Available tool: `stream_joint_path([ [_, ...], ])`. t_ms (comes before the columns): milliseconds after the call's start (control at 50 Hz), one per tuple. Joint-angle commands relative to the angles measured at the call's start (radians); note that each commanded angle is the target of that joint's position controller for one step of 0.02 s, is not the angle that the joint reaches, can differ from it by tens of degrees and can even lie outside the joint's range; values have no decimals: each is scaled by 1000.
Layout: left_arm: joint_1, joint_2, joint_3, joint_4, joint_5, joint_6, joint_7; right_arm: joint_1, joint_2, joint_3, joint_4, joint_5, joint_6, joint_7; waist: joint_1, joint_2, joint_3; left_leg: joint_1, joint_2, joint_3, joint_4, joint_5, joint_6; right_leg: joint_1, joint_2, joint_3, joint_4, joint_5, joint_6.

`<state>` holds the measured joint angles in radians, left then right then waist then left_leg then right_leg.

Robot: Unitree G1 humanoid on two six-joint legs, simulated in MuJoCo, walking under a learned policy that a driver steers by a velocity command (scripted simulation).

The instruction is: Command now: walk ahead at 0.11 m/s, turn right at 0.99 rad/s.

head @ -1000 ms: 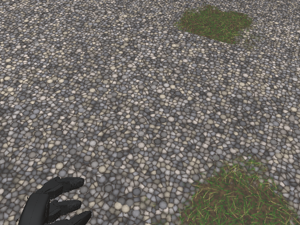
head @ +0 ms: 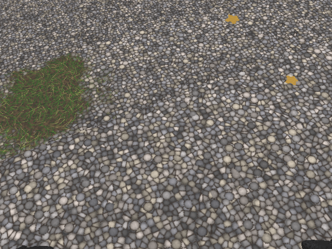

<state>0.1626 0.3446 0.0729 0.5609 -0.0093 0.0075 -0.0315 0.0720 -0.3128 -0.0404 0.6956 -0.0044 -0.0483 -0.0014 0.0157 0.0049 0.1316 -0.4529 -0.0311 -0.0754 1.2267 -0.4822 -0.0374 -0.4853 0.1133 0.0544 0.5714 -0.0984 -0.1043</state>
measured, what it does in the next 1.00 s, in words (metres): walks ahead, turning right: left foot, then right foot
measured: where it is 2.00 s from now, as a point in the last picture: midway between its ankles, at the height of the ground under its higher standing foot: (137, 119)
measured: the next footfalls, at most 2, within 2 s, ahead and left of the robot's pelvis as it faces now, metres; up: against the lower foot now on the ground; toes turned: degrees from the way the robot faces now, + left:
left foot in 0.28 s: +0.21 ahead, +0.16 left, +0.00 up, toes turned -24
right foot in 0.66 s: +0.05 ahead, -0.05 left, +0.00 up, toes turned -18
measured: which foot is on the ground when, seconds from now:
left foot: up 0.00-0.26, down 0.28-0.66, up 0.68-1.00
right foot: down 0.00-0.28, up 0.30-0.64, down 0.66-1.00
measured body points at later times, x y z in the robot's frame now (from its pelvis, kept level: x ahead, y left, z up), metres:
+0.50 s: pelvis +0.09 +0.09 +0.02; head +0.12 +0.09 +0.47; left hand +0.34 +0.30 -0.07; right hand +0.12 -0.22 -0.07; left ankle +0.17 +0.18 -0.72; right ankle +0.01 -0.05 -0.64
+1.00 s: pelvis +0.18 +0.07 +0.02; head +0.19 +0.07 +0.47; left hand +0.30 +0.34 -0.10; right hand +0.27 -0.24 -0.07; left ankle +0.33 +0.17 -0.69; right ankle +0.01 -0.04 -0.72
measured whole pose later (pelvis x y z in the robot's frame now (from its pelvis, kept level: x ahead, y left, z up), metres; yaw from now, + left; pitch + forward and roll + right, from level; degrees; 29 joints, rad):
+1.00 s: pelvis +0.18 +0.07 +0.02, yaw -17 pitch +3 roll -1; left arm 0.40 0.32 0.06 0.76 -0.01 -0.08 0.00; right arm 0.18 -0.33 -0.05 0.70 0.03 -0.04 0.05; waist 0.07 0.01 -0.05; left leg -0.58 0.07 0.02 0.72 -0.16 0.02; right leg 0.05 -0.05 -0.02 0.23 -0.33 0.04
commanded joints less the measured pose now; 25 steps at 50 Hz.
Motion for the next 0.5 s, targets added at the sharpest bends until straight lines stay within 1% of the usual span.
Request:
stream_joint_path([
  [20,-45,166,54,-107,3,-2,29,57,-149,-40,-52,-12,8,-9,-48,-30,-255,-89,23,-59,-154,51,-11,245,-234,420,-232,178,-171],
  [40,-45,170,57,-105,7,5,39,53,-125,-34,-47,-13,11,-8,-49,-35,-262,-58,5,-44,-220,65,-24,219,-213,396,-220,250,-167],
  [60,-32,174,61,-99,7,11,48,46,-104,-28,-45,-12,13,-8,-43,-35,-279,-38,-10,-43,-272,82,-37,211,-205,394,-209,296,-166],
  [80,-22,178,64,-96,3,18,57,41,-90,-24,-44,-9,16,-8,-40,-34,-298,-19,-22,-48,-313,114,-47,207,-200,403,-203,292,-159],
  [100,-23,179,65,-95,-2,26,64,38,-83,-21,-43,-5,20,-6,-37,-39,-310,-2,-29,-56,-350,155,-53,200,-193,412,-199,246,-148],
  [140,-29,173,65,-95,-7,39,71,16,-77,-21,-46,0,28,-4,-27,-73,-299,24,-42,-64,-415,211,-56,173,-172,432,-199,114,-119],
  [200,-24,155,63,-91,-6,48,67,-15,-79,-26,-59,3,27,-2,-10,-135,-264,76,-53,-76,-533,226,-43,155,-150,482,-186,-17,-83],
  [240,-34,129,55,-90,-5,50,64,29,-91,-36,-46,3,19,2,-21,-172,-273,150,-31,-66,-653,272,-24,174,-147,494,-134,-21,-57],
  [260,-39,108,48,-87,-8,51,63,61,-93,-42,-36,-1,15,5,-38,-170,-273,231,-9,-51,-753,366,-5,149,-124,479,-87,-47,-34],
  [280,19,59,32,-72,-7,50,60,60,-127,-52,-43,-15,18,2,-18,-67,-278,308,118,-142,-848,388,50,96,-60,406,45,-279,12],
  [300,94,30,22,-72,-6,48,60,12,-205,-63,-73,-41,31,-4,46,194,-241,346,328,-394,-914,489,184,-53,107,211,261,-541,71],
  [320,89,119,47,-77,6,30,56,17,-194,-66,-76,-61,29,-5,38,265,-218,254,422,-584,-972,402,291,-109,53,178,486,-525,115],
  [340,77,174,62,-48,0,27,57,-27,-143,-52,-98,-48,28,-10,37,177,-185,213,378,-499,-953,321,283,-102,7,176,581,-445,133],
  [360,67,168,63,-24,-3,35,61,-53,-106,-42,-103,-28,32,-14,33,112,-156,189,303,-384,-937,269,239,-92,-5,159,618,-381,149],
  [380,70,136,54,-11,4,44,67,-54,-92,-34,-105,-12,36,-18,25,87,-153,197,260,-329,-927,268,216,-94,-3,144,671,-343,165],
  [400,76,106,43,-7,3,47,65,-44,-88,-28,-100,-6,39,-21,17,84,-145,197,245,-296,-927,317,223,-93,-2,135,712,-325,177],
  [420,65,89,35,-9,0,44,63,-25,-84,-24,-92,-8,42,-23,9,83,-147,202,224,-253,-929,351,223,-80,-4,111,702,-314,183],
  [460,26,60,20,-18,-7,35,64,26,-76,-21,-75,-11,48,-22,-21,116,-162,283,204,-211,-920,367,229,-85,-26,84,579,-313,193],
  [500,5,41,8,-18,-3,30,64,57,-83,-23,-61,-9,51,-21,-39,155,-185,333,208,-202,-911,360,236,-32,-64,61,413,-335,199],
])
Velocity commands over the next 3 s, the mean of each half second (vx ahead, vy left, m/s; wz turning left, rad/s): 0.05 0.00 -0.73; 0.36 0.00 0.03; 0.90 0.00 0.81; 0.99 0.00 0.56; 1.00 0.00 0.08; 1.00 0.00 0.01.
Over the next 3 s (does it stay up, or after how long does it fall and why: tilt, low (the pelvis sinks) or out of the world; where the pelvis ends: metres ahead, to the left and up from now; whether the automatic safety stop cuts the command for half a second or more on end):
stays up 1.85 0.71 -0.34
